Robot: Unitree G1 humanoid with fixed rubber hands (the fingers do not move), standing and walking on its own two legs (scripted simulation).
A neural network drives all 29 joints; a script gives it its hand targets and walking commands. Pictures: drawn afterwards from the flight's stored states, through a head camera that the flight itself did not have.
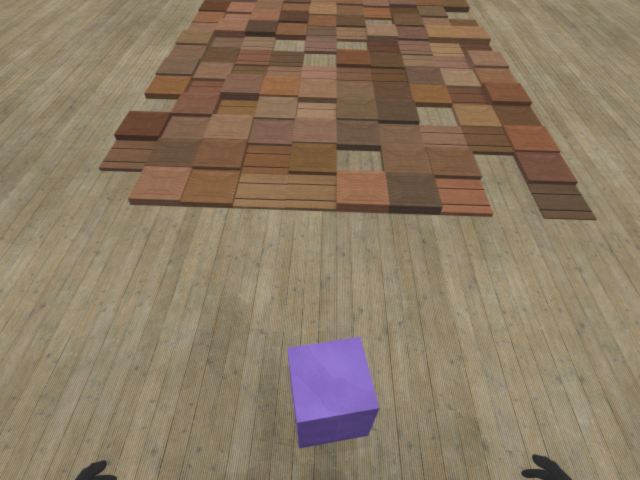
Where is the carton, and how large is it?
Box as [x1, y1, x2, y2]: [287, 337, 378, 447]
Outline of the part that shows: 360,337 287,348 299,447 358,437 368,434 378,410 378,404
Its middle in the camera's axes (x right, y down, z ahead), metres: +0.03 +0.44 +1.12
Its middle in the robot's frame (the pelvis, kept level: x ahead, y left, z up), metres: +0.46 -0.04 -0.66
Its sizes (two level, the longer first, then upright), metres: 0.210 0.200 0.250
